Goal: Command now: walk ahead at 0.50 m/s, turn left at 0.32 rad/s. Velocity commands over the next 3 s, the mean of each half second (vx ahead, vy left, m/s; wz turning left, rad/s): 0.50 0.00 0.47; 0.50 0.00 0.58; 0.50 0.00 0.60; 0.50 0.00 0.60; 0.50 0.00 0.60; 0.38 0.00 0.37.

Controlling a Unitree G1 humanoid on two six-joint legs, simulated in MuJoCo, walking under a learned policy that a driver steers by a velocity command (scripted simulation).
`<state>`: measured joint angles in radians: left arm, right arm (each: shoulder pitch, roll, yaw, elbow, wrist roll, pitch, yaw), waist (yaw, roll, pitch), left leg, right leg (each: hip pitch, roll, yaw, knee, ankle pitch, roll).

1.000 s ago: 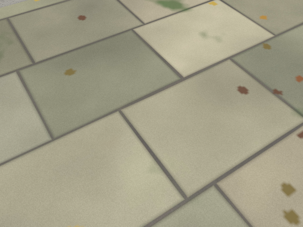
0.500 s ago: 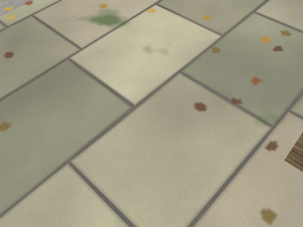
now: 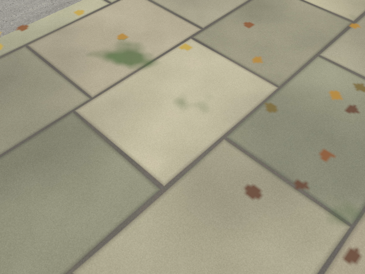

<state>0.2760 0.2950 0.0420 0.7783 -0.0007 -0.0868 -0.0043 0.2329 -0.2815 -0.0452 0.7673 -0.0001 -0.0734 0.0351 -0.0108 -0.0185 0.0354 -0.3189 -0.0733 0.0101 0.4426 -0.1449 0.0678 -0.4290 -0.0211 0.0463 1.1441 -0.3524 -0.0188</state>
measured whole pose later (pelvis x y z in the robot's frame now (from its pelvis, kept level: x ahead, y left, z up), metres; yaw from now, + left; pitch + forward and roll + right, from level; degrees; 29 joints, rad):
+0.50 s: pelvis +0.28 -0.04 +0.00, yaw +17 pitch +1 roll -1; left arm 0.22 0.26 0.05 0.76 0.01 -0.10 -0.01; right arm 0.30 -0.33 -0.07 0.71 0.03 -0.02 0.00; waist 0.01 0.06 0.01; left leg -0.53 0.04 -0.06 1.15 -0.33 0.00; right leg -0.23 0.02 -0.05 0.40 -0.19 -0.02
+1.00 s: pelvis +0.50 +0.12 +0.00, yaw +35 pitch +1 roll +0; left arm 0.17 0.31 0.05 0.76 0.00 -0.11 -0.01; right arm 0.27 -0.29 -0.06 0.63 0.01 -0.03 0.03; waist -0.01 -0.02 0.06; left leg -0.31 -0.10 -0.02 0.46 -0.17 0.09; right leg -0.52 -0.09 0.06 1.13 -0.34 0.02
